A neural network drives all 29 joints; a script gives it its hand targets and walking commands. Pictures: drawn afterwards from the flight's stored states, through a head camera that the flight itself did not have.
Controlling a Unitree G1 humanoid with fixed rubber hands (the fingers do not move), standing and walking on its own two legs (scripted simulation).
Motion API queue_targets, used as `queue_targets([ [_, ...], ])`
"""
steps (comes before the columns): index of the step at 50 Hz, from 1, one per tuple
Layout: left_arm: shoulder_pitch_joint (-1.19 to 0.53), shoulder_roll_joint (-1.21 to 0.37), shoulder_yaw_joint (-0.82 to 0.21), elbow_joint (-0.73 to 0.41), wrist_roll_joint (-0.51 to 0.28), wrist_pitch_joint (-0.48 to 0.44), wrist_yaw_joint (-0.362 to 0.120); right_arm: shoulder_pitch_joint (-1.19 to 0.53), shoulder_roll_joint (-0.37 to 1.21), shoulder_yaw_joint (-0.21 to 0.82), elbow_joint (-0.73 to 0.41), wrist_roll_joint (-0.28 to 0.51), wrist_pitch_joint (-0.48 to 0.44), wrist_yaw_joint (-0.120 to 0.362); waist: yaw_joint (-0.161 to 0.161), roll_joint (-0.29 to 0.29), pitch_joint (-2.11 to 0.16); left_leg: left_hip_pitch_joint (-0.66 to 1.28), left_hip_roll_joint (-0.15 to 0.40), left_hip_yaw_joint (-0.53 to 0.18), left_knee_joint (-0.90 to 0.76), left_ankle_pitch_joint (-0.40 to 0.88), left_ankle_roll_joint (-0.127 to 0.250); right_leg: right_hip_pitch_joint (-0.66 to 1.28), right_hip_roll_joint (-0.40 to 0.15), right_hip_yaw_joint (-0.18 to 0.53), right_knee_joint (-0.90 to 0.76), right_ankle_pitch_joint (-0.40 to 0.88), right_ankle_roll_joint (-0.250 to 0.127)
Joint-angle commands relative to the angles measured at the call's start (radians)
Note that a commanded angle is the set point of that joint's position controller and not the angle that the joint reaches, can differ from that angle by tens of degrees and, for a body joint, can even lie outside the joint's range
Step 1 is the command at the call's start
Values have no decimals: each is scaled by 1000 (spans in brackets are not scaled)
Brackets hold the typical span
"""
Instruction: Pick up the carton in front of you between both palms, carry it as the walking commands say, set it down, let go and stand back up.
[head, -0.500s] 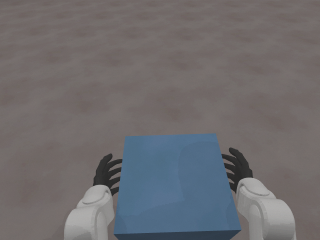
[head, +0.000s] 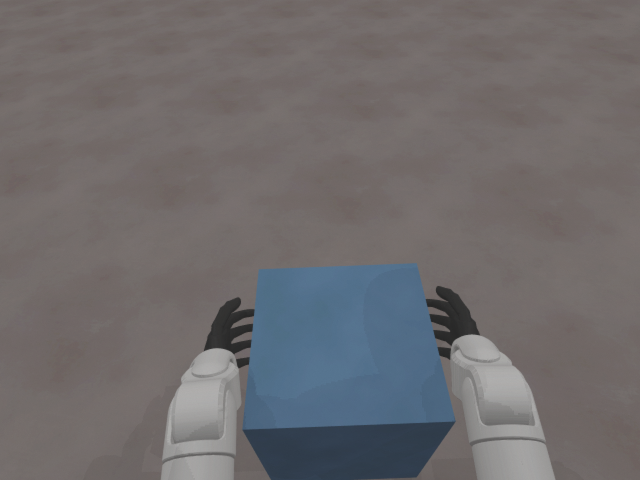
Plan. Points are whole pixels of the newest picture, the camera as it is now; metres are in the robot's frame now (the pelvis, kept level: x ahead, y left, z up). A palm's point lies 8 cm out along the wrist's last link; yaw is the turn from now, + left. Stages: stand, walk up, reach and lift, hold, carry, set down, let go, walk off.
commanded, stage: carry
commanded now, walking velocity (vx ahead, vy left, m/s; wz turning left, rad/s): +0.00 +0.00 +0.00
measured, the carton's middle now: (341, 378) +0.27 +0.00 -0.05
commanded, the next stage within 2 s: hold in 0.26 s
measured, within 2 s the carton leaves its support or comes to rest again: neither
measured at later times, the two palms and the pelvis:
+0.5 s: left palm (196, 370) +0.25 +0.18 +0.03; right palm (436, 332) +0.29 -0.12 +0.04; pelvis -0.01 +0.00 +0.01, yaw +6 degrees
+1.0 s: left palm (219, 362) +0.26 +0.15 +0.04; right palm (454, 317) +0.30 -0.15 +0.04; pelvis -0.02 -0.04 +0.01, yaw +9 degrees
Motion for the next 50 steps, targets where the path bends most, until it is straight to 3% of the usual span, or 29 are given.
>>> queue_targets([
  [1, -422, -654, -445, -11, -181, -120, -167, -414, 658, 464, -9, 191, -117, 172, 1, -8, -206, -68, 107, -86, -113, 148, 13, 202, -75, 82, -27, 170, -9],
  [7, -498, -786, -515, 30, -208, -197, -208, -491, 786, 526, 39, 215, -193, 215, 0, -11, -245, -54, 103, -86, -84, 183, 11, 222, -73, 81, -13, 210, -13],
  [13, -473, -863, -566, -30, -234, -139, -222, -462, 867, 570, -13, 238, -137, 227, 0, -5, -273, -40, 107, -83, -53, 257, 7, 222, -75, 74, 5, 260, -15],
  [14, -365, -853, -514, 26, -205, -154, -226, -318, 859, 525, -35, 212, -136, 223, -11, 125, -193, -170, -85, -314, -169, 575, 11, 575, 184, 222, -21, 408, -31],
  [15, -323, -797, -473, 13, -180, -177, -208, -331, 815, 534, -78, 209, -143, 220, 23, 97, -201, -152, -90, -320, -160, 650, 12, 621, 179, 248, -37, 495, -20],
  [16, -344, -776, -453, 27, -155, -188, -202, -350, 799, 530, -80, 197, -147, 220, 16, 42, -198, -74, -100, -323, -167, 627, 10, 594, 191, 242, -54, 495, 0],
  [18, -361, -784, -443, 44, -152, -201, -188, -374, 769, 532, -57, 202, -157, 221, 25, 66, -178, -50, -112, -311, -200, 548, 0, 605, 194, 237, -77, 410, 11],
  [20, -431, -807, -459, 51, -164, -209, -195, -429, 804, 539, -49, 204, -165, 224, 10, 44, -163, -34, -111, -310, -208, 509, -4, 565, 212, 221, -88, 319, 21],
  [22, -482, -827, -495, 34, -195, -210, -207, -424, 827, 534, -25, 205, -171, 225, -1, 39, -183, -32, -112, -306, -204, 515, -16, 577, 217, 222, -94, 300, 18],
  [27, -531, -851, -493, 97, -197, -200, -244, -426, 860, 487, 54, 177, -165, 229, -25, 42, -129, -102, -114, -301, -234, 368, -11, 585, 213, 219, -110, 211, 14],
  [35, -564, -901, -434, 179, -173, -198, -273, -512, 924, 493, 102, 182, -150, 258, 6, 12, -118, -190, -125, -297, -271, 209, 20, 654, 193, 219, -124, 144, 24],
  [42, -619, -939, -407, 212, -164, -205, -295, -569, 967, 486, 139, 180, -145, 286, 9, -6, -139, -216, -128, -289, -278, 117, 36, 671, 175, 232, -141, 66, 33],
  [46, -743, -911, -333, 298, -124, -226, -321, -671, 996, 418, 242, 157, -152, 292, 11, -13, -109, -268, -128, -276, -250, 8, 47, 644, 163, 248, -146, -102, 36],
  [50, -899, -883, -200, 478, -44, -282, -350, -803, 1016, 276, 422, 93, -190, 293, 1, -28, -84, -312, -128, -264, -178, -71, 50, 571, 144, 283, -142, -274, 42],
])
